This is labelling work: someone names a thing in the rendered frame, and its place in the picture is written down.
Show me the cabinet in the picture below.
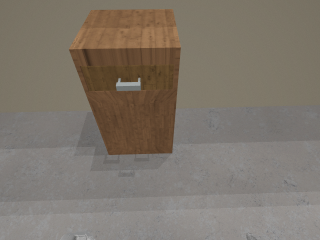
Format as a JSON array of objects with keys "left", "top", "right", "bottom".
[{"left": 69, "top": 9, "right": 181, "bottom": 155}]

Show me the handle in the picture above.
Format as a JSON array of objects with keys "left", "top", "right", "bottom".
[{"left": 116, "top": 78, "right": 141, "bottom": 91}]

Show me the drawer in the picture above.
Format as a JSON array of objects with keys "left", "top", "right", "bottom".
[{"left": 81, "top": 64, "right": 174, "bottom": 91}]

